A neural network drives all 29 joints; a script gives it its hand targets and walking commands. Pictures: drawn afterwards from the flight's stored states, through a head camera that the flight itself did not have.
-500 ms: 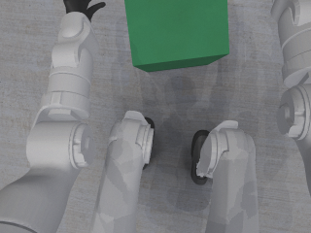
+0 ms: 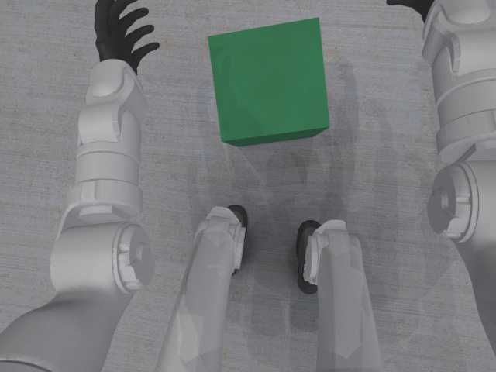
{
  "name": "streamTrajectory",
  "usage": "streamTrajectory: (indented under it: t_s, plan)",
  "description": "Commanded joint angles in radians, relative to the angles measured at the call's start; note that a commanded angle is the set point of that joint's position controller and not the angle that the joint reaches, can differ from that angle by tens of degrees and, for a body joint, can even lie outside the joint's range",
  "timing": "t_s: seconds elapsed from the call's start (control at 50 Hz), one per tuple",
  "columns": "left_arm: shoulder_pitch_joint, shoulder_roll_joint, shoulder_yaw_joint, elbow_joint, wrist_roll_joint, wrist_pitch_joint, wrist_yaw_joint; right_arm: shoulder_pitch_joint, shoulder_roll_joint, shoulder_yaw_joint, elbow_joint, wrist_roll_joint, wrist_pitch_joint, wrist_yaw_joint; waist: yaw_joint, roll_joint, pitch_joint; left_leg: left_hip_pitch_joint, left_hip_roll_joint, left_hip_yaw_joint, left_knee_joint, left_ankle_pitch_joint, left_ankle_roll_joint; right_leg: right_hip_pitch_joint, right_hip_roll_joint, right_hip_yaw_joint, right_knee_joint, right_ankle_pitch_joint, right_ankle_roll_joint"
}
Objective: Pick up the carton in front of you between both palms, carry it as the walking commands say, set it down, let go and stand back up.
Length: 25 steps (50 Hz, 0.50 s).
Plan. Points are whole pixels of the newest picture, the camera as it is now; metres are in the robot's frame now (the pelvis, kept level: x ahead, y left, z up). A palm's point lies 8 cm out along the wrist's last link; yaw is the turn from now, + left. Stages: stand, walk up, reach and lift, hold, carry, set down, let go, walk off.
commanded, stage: set down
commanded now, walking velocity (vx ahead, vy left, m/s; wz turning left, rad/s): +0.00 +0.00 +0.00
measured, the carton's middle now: (269, 95) +0.53 +0.04 -0.42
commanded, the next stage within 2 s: let go in 0.22 s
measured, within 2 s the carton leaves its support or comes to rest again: neither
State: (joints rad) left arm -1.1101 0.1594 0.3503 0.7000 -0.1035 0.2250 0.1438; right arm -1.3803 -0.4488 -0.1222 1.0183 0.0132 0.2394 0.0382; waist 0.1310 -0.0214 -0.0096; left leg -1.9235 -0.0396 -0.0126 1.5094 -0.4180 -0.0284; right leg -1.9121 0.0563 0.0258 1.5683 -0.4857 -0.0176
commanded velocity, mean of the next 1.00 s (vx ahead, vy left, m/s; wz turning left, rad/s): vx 0.00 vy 0.00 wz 0.00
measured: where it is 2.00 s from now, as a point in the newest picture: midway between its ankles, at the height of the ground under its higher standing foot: (269, 260)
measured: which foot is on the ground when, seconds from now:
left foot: down 0.00-1.00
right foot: down 0.00-1.00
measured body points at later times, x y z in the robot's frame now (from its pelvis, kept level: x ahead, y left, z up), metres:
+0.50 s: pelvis +0.04 +0.01 +0.13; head +0.32 +0.00 +0.48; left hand +0.46 +0.22 +0.01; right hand +0.52 -0.19 +0.01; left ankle +0.10 +0.12 -0.51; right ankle +0.08 -0.10 -0.51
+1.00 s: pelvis +0.10 +0.02 +0.21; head +0.22 +0.00 +0.65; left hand +0.31 +0.25 +0.13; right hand +0.36 -0.21 +0.11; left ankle +0.10 +0.12 -0.51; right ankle +0.08 -0.10 -0.51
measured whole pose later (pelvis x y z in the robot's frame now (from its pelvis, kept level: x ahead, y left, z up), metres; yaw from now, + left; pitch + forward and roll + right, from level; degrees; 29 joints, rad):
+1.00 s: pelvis +0.10 +0.02 +0.21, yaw -1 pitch +15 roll +0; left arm 0.10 0.18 0.04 0.45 -0.03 0.00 -0.07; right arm -0.05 -0.19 -0.12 0.57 -0.04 0.00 0.00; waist 0.07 0.04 -0.02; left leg -0.58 -0.04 -0.04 0.58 -0.26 0.01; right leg -0.54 0.03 0.05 0.57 -0.30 0.00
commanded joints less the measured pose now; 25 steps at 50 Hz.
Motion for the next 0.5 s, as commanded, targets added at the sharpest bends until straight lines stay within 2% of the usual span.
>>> streamTrajectory:
  t_s: [0.0,0.18,0.28,0.4,0.48]
  plan:
    - [-0.178,0.11,0.011,-0.115,0.012,-0.021,-0.009,-0.278,-0.099,-0.031,-0.109,-0.015,-0.021,0.007,0.031,-0.149,-1.113,0.563,-0.034,0.097,-0.163,0.361,-0.029,0.751,0.021,-0.01,-0.208,0.365,0.022]
    - [-0.127,0.069,0.041,-0.107,0.067,-0.039,-0.031,-0.216,-0.068,-0.083,-0.082,-0.065,-0.045,0.029,0.028,-0.123,-1.031,0.709,-0.022,0.083,-0.354,0.396,-0.034,0.844,0.016,0.0,-0.4,0.398,0.024]
    - [-0.034,0.046,0.052,-0.104,0.126,-0.059,-0.063,-0.094,-0.024,-0.137,-0.09,-0.125,-0.063,0.02,0.004,-0.103,-1.032,0.817,-0.018,0.08,-0.444,0.443,-0.035,0.928,0.019,0.003,-0.5,0.462,0.033]
    - [0.215,0.078,0.004,-0.163,0.194,-0.098,-0.144,0.194,0.109,-0.164,-0.266,-0.162,-0.083,-0.056,-0.017,-0.085,-1.112,0.952,-0.023,0.069,-0.53,0.527,-0.016,1.132,0.019,0.019,-0.596,0.633,0.052]
    - [0.364,0.125,-0.04,-0.22,0.204,-0.116,-0.191,0.374,0.169,-0.134,-0.414,-0.141,-0.099,-0.097,-0.011,-0.045,-1.026,1.099,-0.016,0.049,-0.602,0.518,0.001,1.168,0.016,0.018,-0.683,0.569,0.056]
